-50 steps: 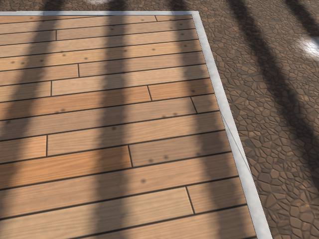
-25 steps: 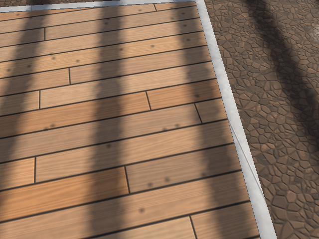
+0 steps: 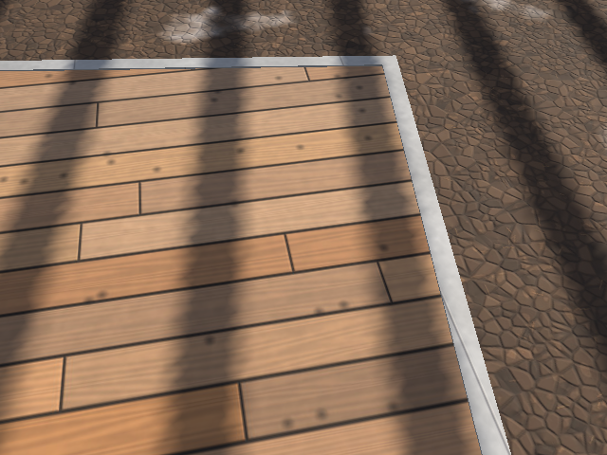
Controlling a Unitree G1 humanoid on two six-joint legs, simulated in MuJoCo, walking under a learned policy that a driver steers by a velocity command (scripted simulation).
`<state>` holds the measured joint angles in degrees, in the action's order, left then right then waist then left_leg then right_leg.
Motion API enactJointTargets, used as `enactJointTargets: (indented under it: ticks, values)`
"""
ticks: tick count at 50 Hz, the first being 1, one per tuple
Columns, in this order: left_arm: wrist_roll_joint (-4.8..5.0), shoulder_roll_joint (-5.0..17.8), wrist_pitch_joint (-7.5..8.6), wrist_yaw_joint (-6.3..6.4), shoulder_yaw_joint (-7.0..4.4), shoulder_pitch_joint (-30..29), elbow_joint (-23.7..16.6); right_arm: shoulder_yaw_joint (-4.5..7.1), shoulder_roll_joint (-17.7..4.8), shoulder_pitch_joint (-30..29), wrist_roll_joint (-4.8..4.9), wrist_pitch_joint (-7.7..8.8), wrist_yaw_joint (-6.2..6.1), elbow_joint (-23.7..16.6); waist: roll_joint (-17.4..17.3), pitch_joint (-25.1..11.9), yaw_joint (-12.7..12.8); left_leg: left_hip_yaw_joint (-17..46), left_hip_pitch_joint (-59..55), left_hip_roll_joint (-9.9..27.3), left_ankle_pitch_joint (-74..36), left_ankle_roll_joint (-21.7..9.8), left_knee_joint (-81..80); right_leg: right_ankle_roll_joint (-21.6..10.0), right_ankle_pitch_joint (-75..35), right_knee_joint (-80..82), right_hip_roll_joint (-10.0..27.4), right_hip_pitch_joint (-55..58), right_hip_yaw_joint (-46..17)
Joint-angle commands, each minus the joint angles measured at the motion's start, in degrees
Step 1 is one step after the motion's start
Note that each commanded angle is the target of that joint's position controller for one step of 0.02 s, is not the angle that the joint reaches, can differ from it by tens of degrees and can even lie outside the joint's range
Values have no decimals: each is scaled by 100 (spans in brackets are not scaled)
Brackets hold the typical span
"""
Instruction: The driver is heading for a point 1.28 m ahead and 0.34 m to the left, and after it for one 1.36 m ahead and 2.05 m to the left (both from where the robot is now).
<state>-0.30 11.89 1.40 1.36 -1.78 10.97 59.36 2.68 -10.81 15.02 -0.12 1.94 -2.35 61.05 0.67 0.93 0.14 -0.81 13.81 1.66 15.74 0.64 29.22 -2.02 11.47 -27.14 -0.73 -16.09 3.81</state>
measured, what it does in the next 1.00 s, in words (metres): walks ahead: left foot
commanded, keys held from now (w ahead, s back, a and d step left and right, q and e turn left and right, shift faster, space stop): no key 0.36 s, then w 0.34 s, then no key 0.30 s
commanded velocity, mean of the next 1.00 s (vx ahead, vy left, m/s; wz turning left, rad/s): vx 0.15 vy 0.00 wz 0.00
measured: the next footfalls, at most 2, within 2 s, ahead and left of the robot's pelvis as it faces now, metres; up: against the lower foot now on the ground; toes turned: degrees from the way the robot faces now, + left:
left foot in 0.68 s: +0.11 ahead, +0.14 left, +0.00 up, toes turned +3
right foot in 1.06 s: +0.34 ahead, -0.06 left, +0.00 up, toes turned -1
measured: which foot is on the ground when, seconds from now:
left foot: down 0.00-0.48, up 0.50-0.66, down 0.68-1.00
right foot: down 0.00-0.68, up 0.70-1.00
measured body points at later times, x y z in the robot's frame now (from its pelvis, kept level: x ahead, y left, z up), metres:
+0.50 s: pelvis +0.04 +0.00 -0.01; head +0.04 +0.01 +0.44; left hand +0.08 +0.26 -0.16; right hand +0.05 -0.24 -0.16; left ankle +0.00 +0.12 -0.73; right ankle +0.03 -0.10 -0.74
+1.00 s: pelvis +0.17 +0.05 +0.00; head +0.20 +0.06 +0.45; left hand +0.35 +0.28 -0.12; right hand +0.12 -0.19 -0.14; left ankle +0.07 +0.14 -0.74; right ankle +0.30 -0.07 -0.71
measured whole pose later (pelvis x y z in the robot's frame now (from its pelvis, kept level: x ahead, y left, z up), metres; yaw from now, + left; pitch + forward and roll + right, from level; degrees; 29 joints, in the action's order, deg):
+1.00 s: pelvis +0.17 +0.05 +0.00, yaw +0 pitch +2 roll +0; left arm 0.9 12.6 3.0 0.0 -2.7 -0.4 55.9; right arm 1.9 -9.7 22.0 -0.3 4.1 -1.4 62.1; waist 1.7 1.7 -3.1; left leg -3.4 1.9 -1.5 18.4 -2.0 18.9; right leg -2.0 5.7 -36.2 1.9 -30.9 1.5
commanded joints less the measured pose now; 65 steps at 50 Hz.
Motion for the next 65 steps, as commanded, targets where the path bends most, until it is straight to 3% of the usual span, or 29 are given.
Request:
enactJointTargets:
  ticks: [1,18,19,21,22,24,26,28,30,32,33,34,35,36,37,39,41,45,48,50,52,53,54,55,56,57,59,62,65]
  values:
    - [30,491,44,-1,-90,16,-157,92,-601,216,13,50,-7,-121,-172,-280,-19,240,31,244,-997,-225,-472,-189,-845,231,315,484,-333]
    - [59,521,-96,65,-124,-29,108,71,-471,171,11,-99,-31,23,-115,-41,-6,82,-129,119,-1204,-171,-464,-146,-1188,147,353,642,-383]
    - [62,475,-103,64,-120,76,187,68,-425,297,18,-109,-33,103,-109,-163,-15,3,-188,50,-601,-191,-475,-164,-549,157,285,687,-314]
    - [151,612,-121,73,-192,143,227,112,-503,294,90,-120,-48,102,-72,143,26,-95,224,-93,1356,-376,-282,-338,1845,164,221,372,-353]
    - [177,662,-91,79,-213,172,205,110,-490,215,112,-84,-58,29,20,444,59,-49,566,-74,1983,-464,-198,-457,2731,337,373,134,-607]
    - [235,799,64,58,-260,521,236,73,-341,-4,151,91,-37,-145,397,781,210,-118,1307,-73,1920,-514,418,-835,3493,861,1028,274,-1627]
    - [195,1056,205,21,-347,965,340,53,-203,-326,149,256,51,-327,849,716,323,-243,1693,-132,1154,-546,1446,-1382,3634,1577,1942,562,-3169]
    - [112,1040,329,0,-338,740,204,80,-268,-375,186,331,138,-413,789,637,204,93,1926,118,1465,-685,2129,-1505,3191,1692,2253,535,-3525]
    - [193,989,363,-30,-325,337,23,112,-369,-281,222,386,176,-399,630,516,-4,77,1526,256,1417,-777,1413,-1128,2454,1607,1967,404,-2728]
    - [292,1016,284,-62,-336,-159,-107,172,-308,463,194,407,170,-24,511,292,-477,-508,-463,-186,72,-700,3,-693,1709,1155,1203,-621,-1429]
    - [287,924,259,-67,-320,-140,-127,234,-366,971,131,372,176,217,329,143,-610,-517,-1265,-316,-259,-593,-14,-547,1353,619,897,-1070,-984]
    - [241,659,284,-81,-240,-296,-218,329,-610,1664,93,354,158,358,-446,-34,-857,492,-1955,326,249,-783,-498,-259,741,-756,513,-1695,-425]
    - [180,323,369,-79,-157,-325,-426,462,-1281,2251,131,364,155,352,-1974,-196,-919,2944,-2594,1739,754,-1475,-1611,78,1258,-2686,-96,-2772,181]
    - [222,418,432,-65,-179,-474,-496,346,-1095,2105,2,428,180,314,-1688,-32,-793,4028,-2304,2204,768,-1914,-1866,4,2068,-3876,-63,-3353,-470]
    - [296,500,478,-85,-191,-357,-468,238,-814,1537,-8,487,174,145,-1058,310,-452,3480,-2111,2128,-1,-1771,-1641,-105,1753,-4434,254,-3678,-706]
    - [194,590,477,-94,-236,-133,-298,144,-701,783,17,494,230,-120,-472,286,-98,2020,-1616,1655,-2113,-1324,-1476,-152,924,-4180,547,-3272,-637]
    - [147,542,392,-104,-276,-136,-255,69,-538,701,-4,401,212,-146,-527,213,-2,1087,-1230,1259,-3263,-1028,-1497,-68,484,-3445,567,-2574,-433]
    - [124,107,247,-120,-123,-873,-480,47,-741,704,-76,293,73,-153,-622,144,-47,159,-679,795,-4304,-889,-1392,91,-401,-1503,261,-1501,-86]
    - [127,271,165,-136,-113,-1100,-530,88,-897,832,-24,252,56,-71,-803,-39,-114,181,-674,916,-4383,-937,-1229,46,-761,-937,118,-897,-55]
    - [106,426,159,-150,-141,-1085,-518,89,-822,688,35,240,70,-65,-789,-52,-32,296,-823,1004,-4271,-919,-985,-107,-804,-622,114,-698,-145]
    - [15,663,194,-139,-246,-649,-351,107,-822,571,82,230,86,-59,-583,-238,244,281,-907,788,-4230,-720,-382,-333,-1543,156,-18,79,-103]
    - [-26,1000,212,-105,-347,-308,-265,124,-841,719,14,251,97,-49,-274,-526,293,124,-656,510,-3657,-489,146,-493,-3400,102,360,868,-476]
    - [-96,1221,202,-82,-379,85,-198,54,-539,1175,-105,282,100,-2,296,-1186,120,-83,348,94,-1721,-192,1081,-1014,-5348,-438,1180,2343,-1246]
    - [-111,873,155,-85,-269,414,-90,-66,-158,1514,-42,220,81,105,1121,-1912,198,6,675,-180,1180,72,2376,-1848,-5499,-142,2148,2754,-2278]
    - [-6,602,144,-122,-165,259,-78,-14,-311,1133,68,135,80,13,1050,-1735,207,338,930,-198,2514,218,3111,-1928,-4140,307,2172,2308,-2684]
    - [34,628,154,-124,-142,-215,-163,41,-491,753,131,54,54,-115,748,-1199,125,442,1213,-17,2486,241,3419,-1678,-2772,571,1991,1655,-2457]
    - [-34,628,166,-85,-106,-908,-344,101,-521,408,83,-97,-43,-164,341,-571,-97,414,1067,213,2009,264,2959,-1251,-1345,992,1647,422,-1972]
    - [-87,694,55,-5,-147,-1028,-327,73,-298,624,26,-180,-123,-36,579,-516,-288,119,114,144,1344,198,1489,-979,263,1331,1175,-443,-1447]
    - [189,1121,-60,64,-330,-847,-319,138,-476,824,-25,-165,-43,91,809,-459,-436,-446,-652,-216,300,-137,695,-808,2563,1747,1100,-973,-1482]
